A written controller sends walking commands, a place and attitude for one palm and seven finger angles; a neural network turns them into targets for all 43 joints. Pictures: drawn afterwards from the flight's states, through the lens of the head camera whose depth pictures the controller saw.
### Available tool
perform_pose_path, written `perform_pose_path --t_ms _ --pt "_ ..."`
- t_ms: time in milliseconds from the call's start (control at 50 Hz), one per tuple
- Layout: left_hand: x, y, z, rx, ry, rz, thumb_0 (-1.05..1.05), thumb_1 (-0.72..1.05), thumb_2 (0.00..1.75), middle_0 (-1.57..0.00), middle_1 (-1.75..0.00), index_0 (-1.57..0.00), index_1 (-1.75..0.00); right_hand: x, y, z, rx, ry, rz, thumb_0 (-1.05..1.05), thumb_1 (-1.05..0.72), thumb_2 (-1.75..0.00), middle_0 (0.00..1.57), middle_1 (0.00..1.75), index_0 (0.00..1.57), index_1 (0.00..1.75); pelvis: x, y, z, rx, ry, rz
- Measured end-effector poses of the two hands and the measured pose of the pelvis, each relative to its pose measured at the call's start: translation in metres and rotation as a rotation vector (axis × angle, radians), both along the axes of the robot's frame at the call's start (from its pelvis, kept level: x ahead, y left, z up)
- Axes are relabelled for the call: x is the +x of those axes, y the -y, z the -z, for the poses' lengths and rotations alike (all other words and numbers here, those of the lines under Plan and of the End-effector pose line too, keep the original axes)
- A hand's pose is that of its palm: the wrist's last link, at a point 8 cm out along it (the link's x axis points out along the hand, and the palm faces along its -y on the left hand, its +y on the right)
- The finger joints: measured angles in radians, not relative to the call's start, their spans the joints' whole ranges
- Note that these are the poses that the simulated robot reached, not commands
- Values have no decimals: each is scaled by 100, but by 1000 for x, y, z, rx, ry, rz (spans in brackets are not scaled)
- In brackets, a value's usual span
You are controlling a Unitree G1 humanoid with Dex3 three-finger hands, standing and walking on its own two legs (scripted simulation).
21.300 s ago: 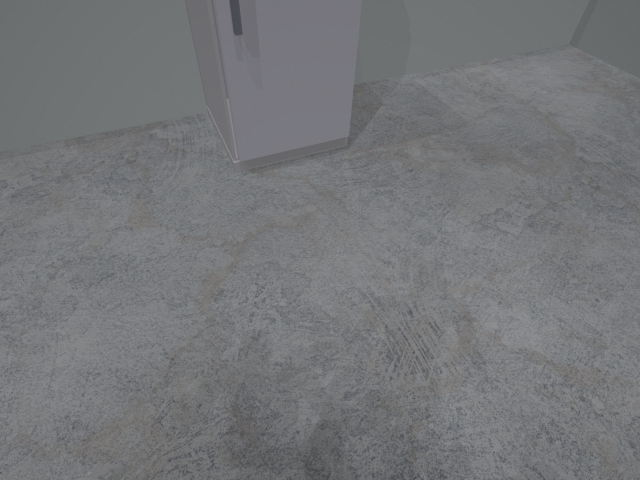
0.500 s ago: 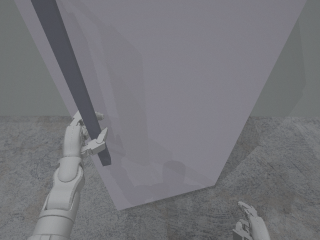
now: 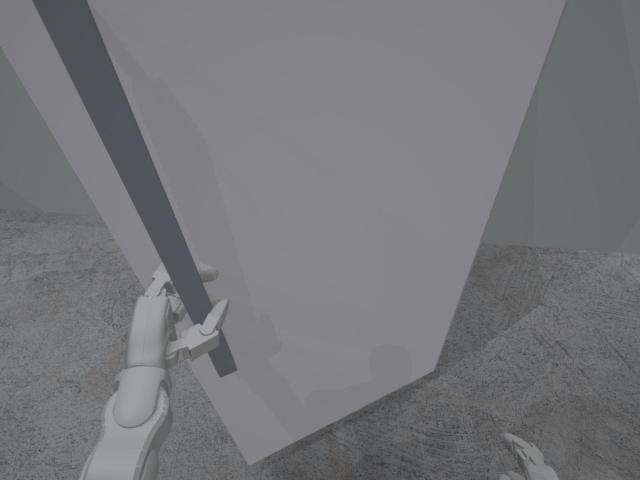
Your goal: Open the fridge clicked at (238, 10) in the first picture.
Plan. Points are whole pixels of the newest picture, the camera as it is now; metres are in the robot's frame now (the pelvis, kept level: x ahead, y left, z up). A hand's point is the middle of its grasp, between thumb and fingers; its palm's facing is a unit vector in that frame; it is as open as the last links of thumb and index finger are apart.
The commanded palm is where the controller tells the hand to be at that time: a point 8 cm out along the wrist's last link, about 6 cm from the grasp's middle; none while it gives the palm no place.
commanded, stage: walk backward, drawing the door open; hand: left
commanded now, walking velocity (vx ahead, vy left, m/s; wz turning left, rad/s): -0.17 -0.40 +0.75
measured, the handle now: (172, 242) +0.33 +0.16 +0.18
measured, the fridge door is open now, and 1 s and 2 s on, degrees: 33 74 85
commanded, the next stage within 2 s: stop walking and hold the door back in 1.10 s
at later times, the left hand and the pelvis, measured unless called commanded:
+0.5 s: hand (328, 477) +0.12 +0.00 +0.09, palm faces +0.29 -0.94 -0.18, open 7.2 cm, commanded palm +0.08 +0.03 +0.10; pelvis -0.07 -0.17 +0.00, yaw +27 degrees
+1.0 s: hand out of the picture +0.04 -0.17 +0.09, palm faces +0.64 -0.75 -0.18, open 7.4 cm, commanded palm -0.01 -0.16 +0.10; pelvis -0.06 -0.41 -0.01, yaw +52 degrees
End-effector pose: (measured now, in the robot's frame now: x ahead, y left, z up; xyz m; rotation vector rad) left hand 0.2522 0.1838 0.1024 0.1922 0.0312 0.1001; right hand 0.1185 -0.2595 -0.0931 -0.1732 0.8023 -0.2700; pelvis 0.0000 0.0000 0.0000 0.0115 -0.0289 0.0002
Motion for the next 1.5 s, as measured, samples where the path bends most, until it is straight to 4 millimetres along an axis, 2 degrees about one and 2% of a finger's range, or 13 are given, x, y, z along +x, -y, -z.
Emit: perform_pose_path --t_ms 140,260,360,480,560,640,800,900,1060,1140,1280,1380,1500 --pt "-50 29 7 -11 73 5 -6 60 67 -27 -134 -23 -126 -10 3 7 -33 25 -145 2 -91 -90 20 30 19 30 -33 25 17 -14 32 -95" --pt "-91 61 1 5 11 -32 -5 61 70 -24 -129 -21 -126 -11 3 10 71 -42 -290 2 -90 -90 20 30 20 30 -51 72 1 -43 22 -204" --pt "-126 96 0 1 6 -116 -5 59 73 -25 -129 -23 -127 13 21 12 110 -20 -404 2 -90 -90 20 30 20 30 -58 120 0 -20 -1 -310" --pt "-161 137 1 -10 11 -187 -4 58 74 -25 -128 -24 -125 50 47 -12 27 69 -549 2 -90 -90 20 30 20 30 -64 162 -6 20 16 -457" --pt "-180 161 6 -4 70 -219 -5 60 74 -23 -129 -21 -118 74 61 -21 -6 193 -635 2 -90 -90 20 30 20 30 -73 190 11 -7 -3 -507" --pt "-196 186 7 8 82 -283 -5 62 76 -23 -128 -19 -116 79 79 -20 20 176 -719 2 -91 -90 20 30 20 30 -79 238 12 19 23 -566" --pt "-228 254 2 -14 27 -501 -3 59 83 -23 -123 -20 -120 84 129 0 84 47 -843 2 -90 -90 20 30 20 30 -70 328 5 31 30 -720" --pt "-245 294 1 -30 6 -566 -2 57 83 -24 -123 -21 -123 81 159 -5 61 0 -921 2 -91 -90 20 30 20 30 -64 369 -5 44 15 -819" --pt "-266 355 5 30 62 -637 -5 55 84 -27 -127 -21 -121 91 200 -7 34 21 -1079 2 -90 -90 20 30 20 30 -51 443 3 6 29 -963" --pt "-272 393 1 -1 12 -746 -3 56 85 -25 -124 -22 -123 109 221 -7 52 -37 -1170 2 -90 -90 20 30 20 30 -30 478 -7 -35 48 -1016" --pt "-277 456 1 26 18 -929 -3 54 90 -26 -122 -21 -122 165 244 7 62 -4 -1239 2 -90 -90 20 30 20 30 4 542 3 5 18 -1112" --pt "-279 479 -1 19 6 -981 -3 50 94 -29 -122 -24 -123 183 255 -7 15 39 -1314 2 -91 -90 20 30 19 30 9 579 -4 51 15 -1178" --pt "-278 485 -2 17 2 -1023 -3 48 97 -30 -122 -26 -123 178 277 -33 12 116 -1374 2 -91 -90 20 30 19 30 4 624 -5 28 0 -1196"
